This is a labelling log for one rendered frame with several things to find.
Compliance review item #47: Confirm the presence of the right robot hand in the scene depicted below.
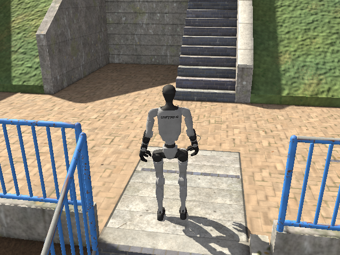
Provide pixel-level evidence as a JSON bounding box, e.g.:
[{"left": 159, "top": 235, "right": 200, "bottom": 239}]
[{"left": 187, "top": 146, "right": 199, "bottom": 156}]

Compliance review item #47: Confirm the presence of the robot left forearm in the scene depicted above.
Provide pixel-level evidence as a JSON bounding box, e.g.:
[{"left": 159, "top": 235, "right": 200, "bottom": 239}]
[{"left": 140, "top": 130, "right": 150, "bottom": 151}]

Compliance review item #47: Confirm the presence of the left robot upper arm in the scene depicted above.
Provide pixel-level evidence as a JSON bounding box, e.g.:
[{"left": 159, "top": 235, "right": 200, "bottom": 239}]
[{"left": 145, "top": 108, "right": 158, "bottom": 138}]

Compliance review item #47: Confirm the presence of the robot right forearm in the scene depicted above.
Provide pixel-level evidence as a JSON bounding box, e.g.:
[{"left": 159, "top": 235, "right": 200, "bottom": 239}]
[{"left": 189, "top": 129, "right": 198, "bottom": 147}]

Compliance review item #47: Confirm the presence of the left robot hand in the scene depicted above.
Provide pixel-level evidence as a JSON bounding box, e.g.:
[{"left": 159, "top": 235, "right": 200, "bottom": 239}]
[{"left": 139, "top": 150, "right": 151, "bottom": 162}]

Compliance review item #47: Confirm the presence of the left robot foot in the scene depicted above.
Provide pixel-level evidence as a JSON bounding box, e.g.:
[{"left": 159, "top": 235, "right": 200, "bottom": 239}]
[{"left": 157, "top": 207, "right": 165, "bottom": 221}]

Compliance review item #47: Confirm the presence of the right robot upper arm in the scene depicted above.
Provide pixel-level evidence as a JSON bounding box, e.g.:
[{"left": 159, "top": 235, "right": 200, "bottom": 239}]
[{"left": 181, "top": 107, "right": 194, "bottom": 137}]

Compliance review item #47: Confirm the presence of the humanoid robot torso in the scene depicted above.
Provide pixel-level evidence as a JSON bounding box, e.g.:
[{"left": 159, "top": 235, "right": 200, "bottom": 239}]
[{"left": 157, "top": 106, "right": 182, "bottom": 159}]

